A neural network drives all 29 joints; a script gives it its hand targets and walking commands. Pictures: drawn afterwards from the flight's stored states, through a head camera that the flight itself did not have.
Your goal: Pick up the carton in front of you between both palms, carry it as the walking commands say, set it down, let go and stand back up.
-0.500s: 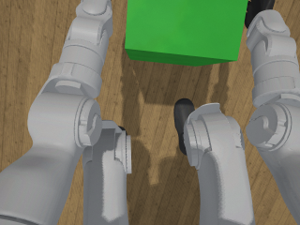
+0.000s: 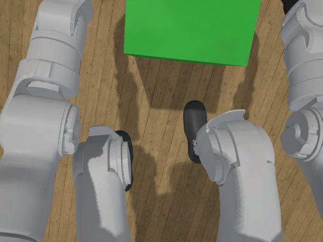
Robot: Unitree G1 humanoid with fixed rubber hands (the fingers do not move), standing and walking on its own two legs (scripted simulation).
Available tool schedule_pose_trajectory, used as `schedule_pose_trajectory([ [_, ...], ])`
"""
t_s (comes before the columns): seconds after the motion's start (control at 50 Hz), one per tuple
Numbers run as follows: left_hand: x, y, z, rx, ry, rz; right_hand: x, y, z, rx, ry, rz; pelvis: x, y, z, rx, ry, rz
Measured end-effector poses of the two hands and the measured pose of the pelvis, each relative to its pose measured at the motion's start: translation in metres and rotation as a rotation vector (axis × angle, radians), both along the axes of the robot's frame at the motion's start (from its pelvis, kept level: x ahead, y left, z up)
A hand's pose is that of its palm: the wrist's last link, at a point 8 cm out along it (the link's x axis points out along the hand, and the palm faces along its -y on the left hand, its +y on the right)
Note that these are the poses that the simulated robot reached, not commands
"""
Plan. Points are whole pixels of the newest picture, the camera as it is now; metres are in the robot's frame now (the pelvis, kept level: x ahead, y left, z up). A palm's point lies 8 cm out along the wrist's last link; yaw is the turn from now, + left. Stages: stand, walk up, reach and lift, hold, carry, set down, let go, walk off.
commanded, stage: set down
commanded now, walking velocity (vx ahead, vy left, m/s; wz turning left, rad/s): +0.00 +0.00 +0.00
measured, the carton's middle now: (182, 11) +0.51 -0.10 -0.26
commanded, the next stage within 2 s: let go in 0.92 s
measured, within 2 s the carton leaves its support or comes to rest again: neither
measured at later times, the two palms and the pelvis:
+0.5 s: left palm out of the picture +0.59 +0.08 +0.00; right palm out of the picture +0.49 -0.29 +0.00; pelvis +0.02 +0.00 +0.11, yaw +0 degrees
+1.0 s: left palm out of the picture +0.59 +0.08 +0.15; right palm out of the picture +0.48 -0.30 +0.15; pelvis +0.04 -0.01 +0.25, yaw +0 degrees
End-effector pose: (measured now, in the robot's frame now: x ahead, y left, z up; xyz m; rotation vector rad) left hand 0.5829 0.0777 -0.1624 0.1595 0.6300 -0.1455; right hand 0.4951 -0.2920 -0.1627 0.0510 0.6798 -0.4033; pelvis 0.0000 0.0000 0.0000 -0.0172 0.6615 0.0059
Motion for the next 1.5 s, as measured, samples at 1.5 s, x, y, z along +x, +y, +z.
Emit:
schedule_pose_trajectory([
  [1.5, -0.150, 0.061, 0.419, 0.112, 0.081, 0.120, -0.146, 0.003, 0.430, -0.059, 0.124, 0.292, 0.105, -0.027, 0.355, 0.030, -0.227, -0.058],
])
